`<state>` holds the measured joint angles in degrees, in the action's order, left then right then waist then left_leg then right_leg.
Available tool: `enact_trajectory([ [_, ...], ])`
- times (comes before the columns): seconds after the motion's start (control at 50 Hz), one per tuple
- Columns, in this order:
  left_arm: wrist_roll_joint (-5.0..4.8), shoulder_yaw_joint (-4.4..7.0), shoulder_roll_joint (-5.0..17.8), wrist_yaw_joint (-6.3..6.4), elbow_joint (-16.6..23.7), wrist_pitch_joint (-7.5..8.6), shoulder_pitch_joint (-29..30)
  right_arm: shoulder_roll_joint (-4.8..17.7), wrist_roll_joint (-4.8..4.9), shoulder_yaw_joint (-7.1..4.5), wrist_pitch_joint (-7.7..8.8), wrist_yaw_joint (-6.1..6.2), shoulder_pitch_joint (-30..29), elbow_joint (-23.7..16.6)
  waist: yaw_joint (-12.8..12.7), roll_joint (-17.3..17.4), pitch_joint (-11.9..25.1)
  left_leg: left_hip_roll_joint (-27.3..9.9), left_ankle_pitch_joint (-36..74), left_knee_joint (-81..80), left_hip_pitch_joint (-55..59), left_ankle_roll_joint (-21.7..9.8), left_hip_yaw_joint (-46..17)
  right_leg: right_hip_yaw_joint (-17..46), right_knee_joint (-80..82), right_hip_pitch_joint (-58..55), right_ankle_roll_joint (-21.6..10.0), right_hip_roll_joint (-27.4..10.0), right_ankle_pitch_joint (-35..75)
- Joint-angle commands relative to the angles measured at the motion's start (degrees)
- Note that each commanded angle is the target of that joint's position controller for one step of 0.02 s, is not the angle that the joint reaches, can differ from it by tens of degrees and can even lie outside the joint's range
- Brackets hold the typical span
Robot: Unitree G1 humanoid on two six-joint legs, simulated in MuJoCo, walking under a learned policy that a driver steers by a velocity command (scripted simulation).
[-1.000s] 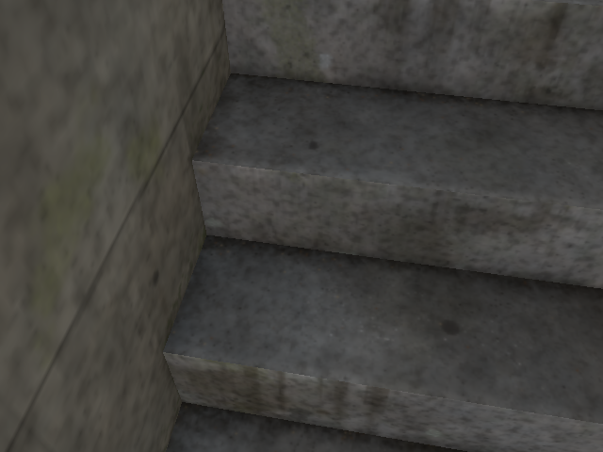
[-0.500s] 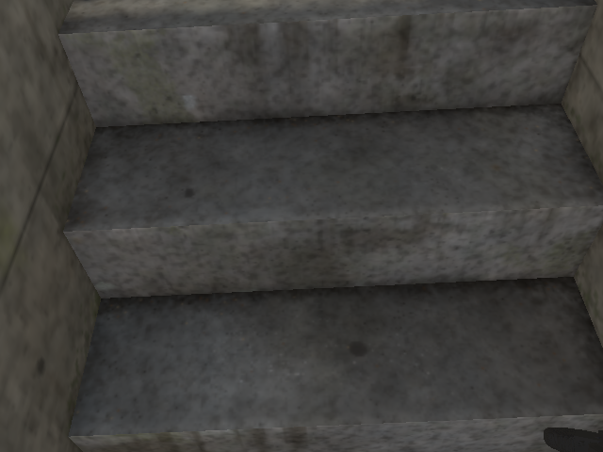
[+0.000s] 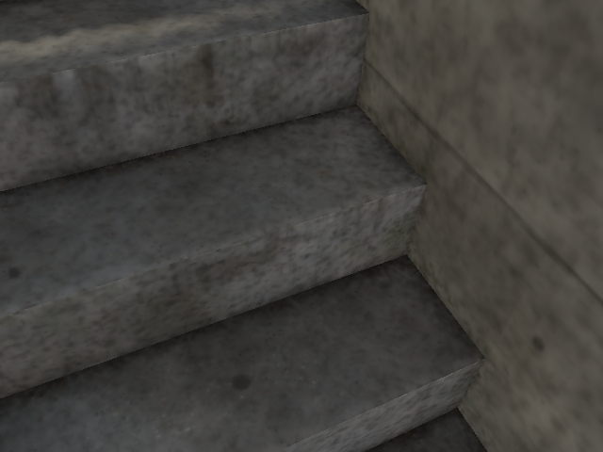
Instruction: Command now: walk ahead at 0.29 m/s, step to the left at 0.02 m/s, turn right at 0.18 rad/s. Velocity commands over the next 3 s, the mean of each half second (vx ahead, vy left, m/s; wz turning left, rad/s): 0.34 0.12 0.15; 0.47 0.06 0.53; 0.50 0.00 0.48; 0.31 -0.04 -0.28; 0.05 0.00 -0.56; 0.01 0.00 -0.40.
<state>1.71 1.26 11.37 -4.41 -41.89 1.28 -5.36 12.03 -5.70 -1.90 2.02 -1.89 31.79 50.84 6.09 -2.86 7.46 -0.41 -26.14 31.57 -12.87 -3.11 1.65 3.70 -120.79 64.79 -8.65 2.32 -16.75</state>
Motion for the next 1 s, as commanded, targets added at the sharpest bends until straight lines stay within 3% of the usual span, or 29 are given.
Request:
enact_trajectory([
  [0.02,0.38,-3.49,-2.75,-0.05,6.98,0.35,11.18,0.44,-1.12,2.11,2.22,-0.23,-0.33,2.59,-2.07,7.60,-8.99,-16.97,10.32,-15.37,10.71,-15.21,-19.65,3.66,-14.07,33.55,-3.17,-4.67,-3.06],
  [0.06,1.13,-5.29,-3.05,0.07,9.31,0.47,14.34,2.20,-1.71,2.38,2.81,-0.09,1.48,5.72,-2.88,7.17,-8.06,-16.50,13.08,-17.61,10.66,-14.29,-15.72,0.20,-13.80,35.69,-4.13,-6.31,-4.59],
  [0.08,3.07,-2.60,-4.63,4.38,15.42,-2.82,19.43,6.86,6.65,-0.56,5.18,4.62,-3.26,0.01,-6.12,7.03,-17.95,-18.81,33.71,-25.46,0.15,-11.94,-12.67,-1.11,-12.90,18.30,3.18,-3.71,-11.66],
  [0.12,2.26,-2.55,-0.82,6.41,18.90,-5.62,17.13,7.71,9.18,-0.07,4.96,6.81,-4.28,1.76,-8.15,4.61,-18.11,-15.52,35.22,-30.85,-3.11,-9.20,-5.51,-5.33,7.80,6.58,5.72,-9.21,-9.12],
  [0.16,-0.51,-3.57,-1.82,6.18,20.55,-6.00,16.83,6.78,9.34,0.28,2.97,7.68,-3.91,1.22,-6.26,4.91,-13.73,-10.17,51.11,-34.36,-1.96,-9.29,2.45,-15.46,36.19,-13.85,4.56,-6.78,-11.70],
  [0.2,-4.73,-1.37,-2.84,7.10,16.88,-6.70,3.57,10.27,6.41,-1.42,1.98,7.26,-1.70,0.01,-8.88,18.49,3.95,-9.84,94.32,-14.09,8.01,-10.34,-0.30,-15.91,48.71,-39.19,5.15,3.10,-25.67],
  [0.22,-4.64,0.39,-1.28,7.76,13.26,-6.65,-6.01,14.71,7.99,-3.20,4.43,6.30,-1.28,1.02,-12.86,24.02,11.39,-13.15,104.92,-3.99,10.00,-7.86,-1.64,-13.52,55.65,-50.88,4.26,3.69,-14.71],
  [0.24,-3.01,3.02,3.88,8.17,10.94,-5.21,-8.63,13.09,10.31,-3.70,4.90,4.99,-4.80,-1.00,-16.12,19.88,13.28,-10.35,94.37,10.11,1.79,-6.68,-2.67,-4.94,62.93,-56.72,2.74,1.45,-14.85],
  [0.26,0.90,5.32,9.52,8.48,9.75,-4.24,-12.67,9.48,10.96,-3.18,4.98,3.27,-7.85,-8.36,-18.65,-3.43,15.70,-0.68,62.55,37.81,-17.44,-3.24,-2.85,29.68,80.20,-64.61,-5.21,-18.16,-24.67],
  [0.28,2.27,6.42,12.15,7.91,7.08,-4.21,-12.22,6.01,8.64,-4.03,6.04,2.73,-15.01,-9.00,-18.06,-4.61,16.19,6.47,20.99,65.60,-20.98,-1.47,-8.36,50.75,100.52,-58.19,-7.65,-24.94,-17.99],
  [0.3,2.55,5.74,10.24,7.32,5.03,-3.06,-8.91,-2.31,7.32,-2.85,5.17,2.74,-15.08,-11.35,-12.74,-6.26,11.00,3.58,23.37,77.06,-27.60,-1.94,-17.08,42.51,99.75,-51.12,-2.87,-23.56,-27.78],
  [0.34,2.76,3.67,2.50,7.90,0.79,-2.11,-1.65,-5.76,4.66,-1.51,2.87,3.55,-19.23,-13.92,-6.13,-6.23,-2.06,2.68,30.22,86.45,-38.64,-4.19,-11.07,28.58,92.42,-39.90,-3.51,-22.70,-27.70],
  [0.38,4.45,0.95,-5.11,7.85,-4.81,-1.10,-1.88,-7.81,3.53,0.44,0.93,4.02,-18.65,-14.28,-1.85,-0.37,-6.33,2.43,30.56,94.84,-44.55,-5.42,-11.40,16.74,90.07,-34.90,-0.23,-20.64,-17.04],
  [0.4,4.23,0.45,-5.09,7.20,-7.10,0.85,-3.04,-7.58,2.72,0.83,1.13,3.54,-21.26,-16.54,-1.72,2.22,-9.61,1.79,25.65,93.29,-49.85,-4.11,-13.65,11.73,93.92,-34.24,-0.14,-21.29,-11.12],
  [0.44,2.41,1.99,0.73,6.56,-6.82,3.78,0.35,-3.22,6.16,-0.07,0.23,3.18,-21.00,-14.96,-0.04,4.64,-14.02,0.95,14.06,76.07,-44.11,-2.56,-15.00,1.68,102.85,-27.98,2.63,-22.92,5.92],
  [0.48,2.90,3.64,6.90,5.94,-8.25,5.05,-3.32,-2.18,7.63,-1.17,-0.52,4.14,-18.55,-13.10,-0.84,1.12,-11.08,3.23,11.05,85.35,-45.62,-2.30,-11.28,-4.62,104.74,-36.40,-1.35,-24.40,18.91],
  [0.54,2.50,3.66,5.38,5.96,-11.26,4.31,-9.83,-4.70,6.38,-0.77,-0.80,3.97,-27.58,-16.37,-2.70,1.67,-13.41,2.09,5.67,92.51,-63.46,-5.93,-12.78,-6.32,106.57,-50.75,0.07,-21.99,4.59],
  [0.6,3.05,5.13,9.66,7.52,-12.33,3.55,-19.15,-4.90,5.73,0.23,-1.45,2.22,-38.46,-21.26,-7.12,1.49,-12.19,-0.87,2.12,85.59,-71.89,-5.73,-3.76,-8.18,111.34,-61.35,-1.06,-21.80,-7.54],
  [0.66,0.76,5.51,12.17,8.53,-8.56,4.11,-17.88,-3.18,5.67,1.49,-2.57,-0.45,-42.24,-24.33,-10.26,-4.09,-8.12,-5.57,-6.16,56.93,-55.04,-5.18,5.65,-14.00,123.89,-61.43,-1.57,-21.88,-3.01],
  [0.7,-1.38,4.51,10.94,9.15,-5.63,2.81,-13.49,-4.31,6.97,1.56,-3.31,-1.25,-31.11,-17.30,-8.69,-5.29,-2.69,-0.30,-8.75,46.68,-29.86,-6.96,12.72,-22.70,117.69,-56.73,-2.06,-17.79,26.83],
  [0.72,-2.66,5.20,13.63,10.55,-3.54,1.91,-11.05,-3.09,6.15,0.99,-3.95,-0.89,-24.00,-14.97,-6.49,-6.95,0.36,2.50,-5.01,46.55,-26.96,-8.86,13.55,-21.93,103.92,-62.93,-0.99,-23.15,87.14],
  [0.74,-4.38,5.97,17.31,9.49,-2.38,2.28,-9.81,0.83,6.07,0.08,-3.74,-0.98,-15.50,-14.01,-3.27,-9.79,7.96,6.16,-3.76,38.96,-19.72,-9.83,11.96,-20.14,91.24,-68.66,0.28,-24.34,108.42],
  [0.76,-6.36,6.72,18.34,8.22,-0.81,2.75,-9.83,2.23,5.57,-0.84,-2.87,-0.60,-7.79,-11.01,0.21,-10.10,12.60,10.79,1.48,28.26,-8.96,-10.75,6.48,-18.68,77.41,-65.83,3.15,-20.81,108.21],
  [0.78,8.39,3.24,6.88,-6.30,-11.49,2.83,-19.56,5.65,8.37,-0.43,-3.44,-1.32,-1.01,-11.48,3.30,1.72,14.77,-1.22,2.20,13.13,13.99,-24.66,-36.75,-8.94,61.88,-19.19,0.49,-15.52,24.68],
  [0.8,5.14,5.94,9.73,-9.21,-11.19,0.30,-19.29,15.97,7.62,-4.01,-3.81,-4.18,3.46,-11.92,5.38,3.62,13.17,-8.75,-25.80,-4.13,4.50,-20.28,-62.55,7.87,33.59,-14.72,1.84,-7.53,28.10],
  [0.84,1.01,5.17,7.24,-4.68,-11.49,1.89,-12.69,10.77,7.32,-3.32,-2.80,-5.64,-0.36,-6.23,2.46,11.15,1.31,-6.69,-32.05,-0.78,-8.62,-14.84,-44.62,11.31,16.62,-1.94,2.27,-3.11,26.06],
  [0.9,-0.75,2.96,2.65,1.24,-11.99,5.51,-10.83,-3.73,4.77,2.46,-0.91,-5.89,-10.95,-2.98,-5.23,1.83,-0.74,-4.80,-20.80,-0.70,-19.68,-14.09,-41.78,11.64,7.47,-0.10,2.75,-3.72,28.61],
  [0.94,0.18,2.17,2.97,2.54,-8.59,3.95,-8.46,0.72,4.61,1.51,0.91,-5.27,-10.48,1.23,-7.38,4.03,-1.86,-3.39,-13.06,-3.18,-16.57,-12.20,-36.90,9.94,1.93,8.45,2.46,-2.44,24.61],
  [1.0,0.66,1.77,4.32,3.76,-6.85,1.90,-5.74,0.44,4.65,2.12,3.04,-4.67,-17.66,0.39,-9.52,5.42,0.54,-0.87,1.27,-3.87,-22.46,-10.44,-24.13,2.70,6.90,5.41,5.63,-5.70,20.48],
])
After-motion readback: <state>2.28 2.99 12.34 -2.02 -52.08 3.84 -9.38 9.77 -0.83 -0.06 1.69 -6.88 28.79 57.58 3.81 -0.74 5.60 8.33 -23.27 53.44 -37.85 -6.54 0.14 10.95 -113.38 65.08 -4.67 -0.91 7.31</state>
